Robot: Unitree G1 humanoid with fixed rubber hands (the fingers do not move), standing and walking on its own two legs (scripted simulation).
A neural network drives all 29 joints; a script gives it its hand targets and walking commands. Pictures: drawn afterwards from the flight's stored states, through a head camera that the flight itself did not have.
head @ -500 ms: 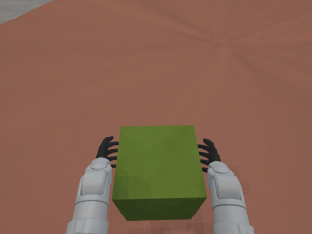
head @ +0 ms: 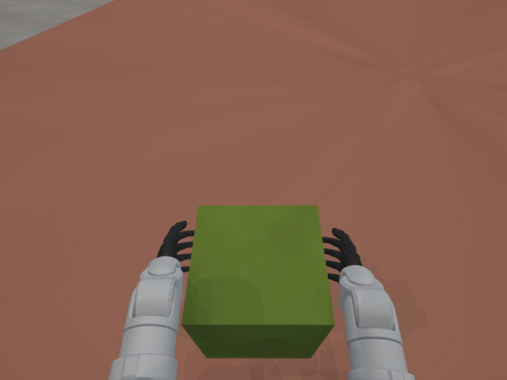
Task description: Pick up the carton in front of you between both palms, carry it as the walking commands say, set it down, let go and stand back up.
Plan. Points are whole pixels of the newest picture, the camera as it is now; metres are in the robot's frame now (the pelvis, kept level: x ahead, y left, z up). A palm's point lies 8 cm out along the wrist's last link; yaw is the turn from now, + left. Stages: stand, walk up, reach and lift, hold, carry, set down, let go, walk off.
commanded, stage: hold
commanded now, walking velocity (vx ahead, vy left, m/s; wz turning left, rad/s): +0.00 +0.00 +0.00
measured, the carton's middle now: (258, 286) +0.30 +0.00 -0.06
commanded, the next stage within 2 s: set down in 0.78 s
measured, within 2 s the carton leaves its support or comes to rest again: neither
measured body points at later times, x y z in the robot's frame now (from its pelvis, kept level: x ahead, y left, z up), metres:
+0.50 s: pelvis -0.01 -0.06 +0.00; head -0.06 -0.08 +0.45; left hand +0.28 +0.12 +0.04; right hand +0.30 -0.18 +0.04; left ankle -0.01 +0.08 -0.74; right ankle +0.05 -0.16 -0.74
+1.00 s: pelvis +0.00 -0.05 +0.00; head -0.02 -0.06 +0.45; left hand +0.31 +0.13 +0.03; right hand +0.33 -0.17 +0.03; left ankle -0.01 +0.09 -0.74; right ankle +0.05 -0.16 -0.74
